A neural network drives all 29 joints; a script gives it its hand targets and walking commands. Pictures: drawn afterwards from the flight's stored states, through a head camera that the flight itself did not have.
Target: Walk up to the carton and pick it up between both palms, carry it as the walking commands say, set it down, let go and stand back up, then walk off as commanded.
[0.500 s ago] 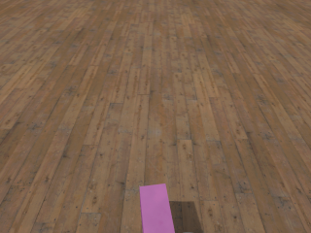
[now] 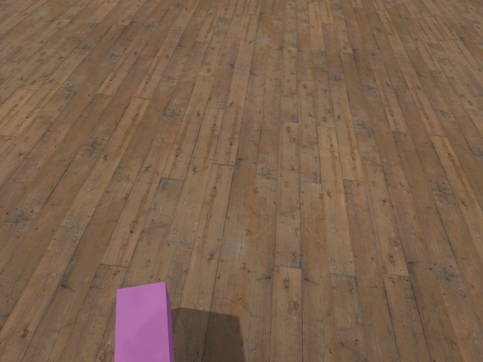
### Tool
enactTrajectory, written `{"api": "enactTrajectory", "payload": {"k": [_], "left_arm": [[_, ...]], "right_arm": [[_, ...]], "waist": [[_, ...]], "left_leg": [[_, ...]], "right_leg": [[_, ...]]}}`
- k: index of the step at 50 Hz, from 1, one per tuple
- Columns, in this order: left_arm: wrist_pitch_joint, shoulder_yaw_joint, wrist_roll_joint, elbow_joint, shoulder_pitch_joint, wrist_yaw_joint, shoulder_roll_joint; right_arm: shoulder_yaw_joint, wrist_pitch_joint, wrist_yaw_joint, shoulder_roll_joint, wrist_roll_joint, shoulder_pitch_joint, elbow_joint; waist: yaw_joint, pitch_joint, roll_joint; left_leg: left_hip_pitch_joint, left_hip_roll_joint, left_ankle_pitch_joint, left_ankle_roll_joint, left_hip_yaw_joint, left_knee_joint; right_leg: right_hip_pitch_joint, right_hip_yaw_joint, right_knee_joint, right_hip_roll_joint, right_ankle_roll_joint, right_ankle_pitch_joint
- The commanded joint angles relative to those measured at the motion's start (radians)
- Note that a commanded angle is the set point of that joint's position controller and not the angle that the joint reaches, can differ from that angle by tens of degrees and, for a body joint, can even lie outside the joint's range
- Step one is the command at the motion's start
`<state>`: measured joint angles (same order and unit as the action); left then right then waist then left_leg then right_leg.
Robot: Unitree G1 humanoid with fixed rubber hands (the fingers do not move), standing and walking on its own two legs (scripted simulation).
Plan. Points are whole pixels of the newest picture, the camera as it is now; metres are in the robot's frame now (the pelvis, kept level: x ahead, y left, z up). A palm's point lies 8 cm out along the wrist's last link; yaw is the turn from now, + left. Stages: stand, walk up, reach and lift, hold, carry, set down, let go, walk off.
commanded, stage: walk off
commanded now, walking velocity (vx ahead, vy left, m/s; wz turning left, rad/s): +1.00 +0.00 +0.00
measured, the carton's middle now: (148, 342) +0.28 +0.24 -0.59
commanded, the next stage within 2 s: stand in 0.86 s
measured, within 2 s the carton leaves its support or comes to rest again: rests again in 0.56 s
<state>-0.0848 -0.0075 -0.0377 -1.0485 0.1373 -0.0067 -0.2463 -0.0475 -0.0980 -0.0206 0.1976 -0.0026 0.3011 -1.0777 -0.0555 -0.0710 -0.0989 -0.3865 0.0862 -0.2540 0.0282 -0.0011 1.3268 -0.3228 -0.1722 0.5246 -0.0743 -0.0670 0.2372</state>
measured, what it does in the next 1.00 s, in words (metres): walks ahead: left foot, then right foot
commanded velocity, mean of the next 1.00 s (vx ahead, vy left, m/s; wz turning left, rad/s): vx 0.84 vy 0.00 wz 0.00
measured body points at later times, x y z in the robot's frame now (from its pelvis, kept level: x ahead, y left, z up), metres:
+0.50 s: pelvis +0.41 +0.01 -0.02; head +0.44 -0.02 +0.43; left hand +0.33 +0.22 -0.16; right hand +0.53 -0.20 -0.18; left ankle +0.46 +0.07 -0.74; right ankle +0.21 -0.11 -0.62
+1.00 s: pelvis +0.86 -0.09 +0.00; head +0.92 -0.09 +0.44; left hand +0.95 +0.15 -0.15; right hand +0.85 -0.33 -0.15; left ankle +0.73 +0.05 -0.60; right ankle +0.91 -0.18 -0.74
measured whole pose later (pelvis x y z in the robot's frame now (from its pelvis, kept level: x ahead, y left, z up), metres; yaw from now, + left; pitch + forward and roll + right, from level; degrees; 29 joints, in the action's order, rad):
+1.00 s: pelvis +0.86 -0.09 +0.00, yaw +0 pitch +1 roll +1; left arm -0.11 0.00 -0.04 -1.03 0.13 0.00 -0.21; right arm -0.03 -0.11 0.00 0.20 -0.01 0.29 -1.09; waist -0.02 -0.12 -0.02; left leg -0.41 0.05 -0.34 0.02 0.00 1.35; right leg -0.32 -0.16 0.50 -0.05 -0.03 0.19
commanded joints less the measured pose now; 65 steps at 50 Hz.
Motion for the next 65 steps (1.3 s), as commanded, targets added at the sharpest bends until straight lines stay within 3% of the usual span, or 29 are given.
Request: {"api": "enactTrajectory", "payload": {"k": [1,6,9,12,14,16,17,18,19,21,23,25,29,33,35,38,40,41,42,43,45,48,53,57,60,61,62,63,65], "left_arm": [[-0.043,-0.001,0.009,-0.096,0.308,-0.005,-0.017],[-0.059,-0.01,0.031,-0.118,0.376,0.018,-0.064],[-0.056,0.016,0.026,-0.107,0.36,0.016,0.017],[-0.045,0.019,0.024,-0.13,0.433,0.022,-0.008],[-0.041,-0.006,0.024,-0.144,0.465,0.022,-0.118],[-0.038,-0.022,0.022,-0.12,0.43,0.035,-0.186],[-0.043,-0.034,0.03,-0.09,0.391,0.04,-0.218],[-0.049,-0.023,0.041,-0.048,0.414,0.031,-0.151],[-0.056,-0.012,0.058,-0.024,0.441,0.017,-0.079],[-0.066,-0.008,0.024,-0.002,0.237,0.01,-0.066],[-0.047,-0.008,0.028,-0.019,0.218,-0.005,-0.017],[-0.016,-0.001,0.03,-0.004,0.217,-0.008,0.071],[0.018,-0.011,0.013,0.081,0.091,-0.023,0.085],[0.024,-0.005,0.047,0.176,-0.115,-0.047,0.039],[0.023,-0.012,0.046,0.184,-0.18,-0.052,-0.006],[0.009,-0.035,0.024,0.18,-0.146,-0.036,-0.084],[-0.004,-0.061,0.011,0.09,0.161,-0.012,-0.153],[-0.006,-0.088,0.003,0.015,0.436,0.004,-0.241],[-0.012,-0.109,-0.003,-0.042,0.572,0.011,-0.343],[-0.012,-0.105,0.012,-0.046,0.532,0.009,-0.344],[-0.034,-0.069,-0.02,-0.018,0.308,0.022,-0.213],[-0.044,-0.018,0.008,-0.033,0.249,0.025,-0.076],[-0.054,-0.007,0.04,-0.063,0.149,0.021,-0.05],[-0.058,-0.019,0.052,-0.068,0.151,-0.001,-0.073],[-0.047,-0.008,0.069,-0.083,0.254,-0.001,-0.054],[-0.039,-0.006,0.073,-0.09,0.317,0.004,-0.044],[-0.012,-0.009,0.089,-0.091,0.365,0.015,-0.045],[0.014,-0.014,0.077,-0.108,0.432,0.03,-0.047],[0.033,-0.01,0.039,-0.107,0.442,0.04,0.007]], "right_arm": [[0.002,0.048,-0.026,-0.013,0.039,-0.099,0.086],[0.017,0.066,-0.055,-0.026,0.038,-0.273,0.184],[0.025,0.067,-0.061,0.029,0.028,-0.462,0.222],[0.027,0.042,-0.056,0.062,0.028,-0.57,0.253],[0.026,0.025,-0.041,0.071,0.035,-0.517,0.24],[-0.008,0.009,-0.018,0.145,0.045,-0.21,0.154],[-0.039,0.005,-0.007,0.218,0.047,-0.008,0.101],[-0.073,0.01,0.006,0.324,0.057,0.212,0.045],[-0.075,0.022,0.008,0.329,0.039,0.255,0.014],[-0.043,0.015,0.017,0.209,0.017,0.038,0.022],[-0.019,0.002,0.019,0.138,0.015,-0.032,0.042],[-0.001,-0.016,0.015,0.089,0.004,-0.003,0.003],[0.025,-0.043,0.021,0.008,0.018,0.042,-0.068],[0.025,-0.046,0.022,0.04,0.014,0.059,-0.071],[0.022,-0.049,0.014,0.074,0.007,0.115,-0.07],[0.011,-0.049,0.018,0.153,0.0,0.211,-0.075],[-0.016,-0.039,0.032,0.237,0.011,0.192,-0.066],[-0.03,-0.032,0.028,0.28,0.011,0.14,-0.04],[-0.029,-0.037,0.015,0.221,-0.003,0.12,0.02],[-0.018,-0.04,0.016,0.183,-0.001,0.145,0.031],[-0.008,-0.041,0.028,0.127,-0.02,0.066,0.047],[0.011,-0.009,0.021,0.046,0.001,0.034,0.033],[0.036,0.041,0.01,-0.046,0.01,-0.142,0.132],[0.014,0.051,0.007,0.037,0.009,-0.063,0.102],[-0.02,0.039,0.015,0.173,0.033,0.07,0.039],[-0.03,0.033,0.018,0.232,0.039,0.099,0.03],[-0.027,0.02,0.021,0.251,0.05,0.137,0.046],[-0.016,0.015,0.022,0.237,0.029,0.082,0.067],[0.025,0.015,0.031,0.161,0.005,-0.057,0.082]], "waist": [[0.073,0.021,0.042],[0.06,0.028,-0.079],[0.092,-0.145,-0.04],[0.125,-0.206,0.001],[0.096,-0.084,-0.028],[-0.048,0.182,-0.065],[-0.157,0.309,-0.019],[-0.206,0.499,0.23],[-0.154,0.587,0.307],[-0.091,0.201,0.071],[-0.019,0.111,0.055],[0.03,0.025,0.044],[0.099,-0.183,0.117],[0.077,-0.282,0.289],[0.039,-0.236,0.265],[0.039,-0.04,0.214],[0.2,0.252,0.168],[0.343,0.421,0.055],[0.332,0.551,-0.293],[0.261,0.606,-0.295],[0.17,0.301,0.086],[0.103,0.134,0.092],[0.02,-0.128,-0.012],[-0.022,-0.017,-0.081],[-0.063,0.125,0.133],[-0.058,0.169,0.296],[-0.079,0.326,0.438],[-0.02,0.417,0.373],[0.058,0.183,0.23]], "left_leg": [[-0.329,0.03,0.022,0.034,-0.017,-0.034],[-0.376,0.03,0.17,-0.023,-0.106,-0.222],[-0.317,0.033,0.267,-0.045,-0.147,-0.439],[-0.284,-0.023,0.211,-0.03,-0.211,-0.676],[-0.184,-0.084,0.142,0.004,-0.245,-0.747],[0.194,-0.147,0.052,0.059,-0.214,-0.736],[0.518,-0.071,0.071,0.09,-0.118,-0.763],[0.844,0.252,0.014,0.169,0.259,-0.825],[1.0,0.382,-0.093,0.231,0.62,-0.909],[0.628,0.292,-0.1,0.178,0.481,-1.004],[0.413,0.231,0.057,0.141,0.274,-1.061],[0.277,0.195,0.014,0.137,0.262,-1.103],[0.114,0.168,-0.03,0.14,0.132,-1.221],[-0.1,0.037,0.011,0.114,-0.079,-1.308],[-0.024,0.065,0.187,0.108,-0.057,-1.34],[0.304,0.138,0.897,0.094,-0.062,-1.1],[0.303,0.097,0.959,0.054,-0.093,-0.664],[0.09,0.008,0.718,0.029,-0.1,-0.308],[-0.219,-0.145,-0.131,0.001,-0.054,0.077],[-0.344,-0.113,-0.241,0.035,0.056,0.235],[-0.432,0.006,-0.054,0.005,0.115,0.159],[-0.308,0.023,-0.121,-0.027,0.014,-0.069],[0.015,-0.028,0.185,-0.089,-0.123,-0.577],[0.268,-0.052,0.498,-0.074,-0.132,-0.768],[0.481,-0.019,0.576,0.011,-0.084,-0.79],[0.556,0.113,0.962,0.05,0.029,-0.809],[0.615,0.359,1.297,0.166,0.271,-0.87],[0.518,0.394,1.212,0.202,0.307,-0.87],[0.302,0.318,0.913,0.141,0.226,-0.928]], "right_leg": [[0.247,0.247,-0.219,-0.108,0.065,-0.225],[0.291,0.129,-0.356,-0.113,0.041,-0.375],[0.15,0.137,-0.457,-0.108,0.037,-0.331],[0.282,0.127,-0.444,-0.158,0.027,-0.662],[0.434,0.089,-0.294,-0.19,0.003,-1.156],[0.418,0.067,0.095,-0.194,-0.027,-1.319],[0.215,0.074,0.356,-0.151,-0.024,-1.095],[-0.059,0.094,0.726,-0.028,-0.013,-0.326],[-0.293,0.217,0.927,0.071,-0.015,0.196],[-0.434,0.297,0.902,-0.033,-0.045,0.055],[-0.345,0.268,0.829,-0.061,0.001,-0.006],[-0.289,0.228,0.824,-0.056,0.016,-0.005],[-0.379,0.202,0.611,-0.122,0.062,-0.035],[-0.18,0.038,0.252,-0.1,0.073,-0.314],[-0.104,-0.002,0.156,-0.077,0.067,-0.381],[-0.015,-0.056,0.076,0.021,0.025,-0.227],[0.39,-0.017,0.033,0.07,-0.017,-0.114],[0.733,0.143,0.029,-0.047,-0.051,-0.089],[1.001,0.574,-0.03,-0.347,-0.153,-0.212],[1.056,0.766,-0.099,-0.381,-0.193,-0.333],[0.776,0.505,-0.085,-0.351,-0.133,-0.777],[0.453,0.226,-0.136,-0.216,0.028,-0.897],[-0.113,0.029,-0.356,-0.068,0.005,-0.659],[-0.1,0.049,-0.276,-0.102,0.022,-0.436],[-0.068,0.048,0.031,-0.029,0.066,-0.36],[-0.11,0.028,0.203,0.029,0.09,-0.158],[-0.108,0.086,0.489,0.111,0.109,0.366],[0.006,0.218,0.582,0.056,0.093,0.427],[-0.018,0.26,0.52,0.022,0.082,0.328]]}}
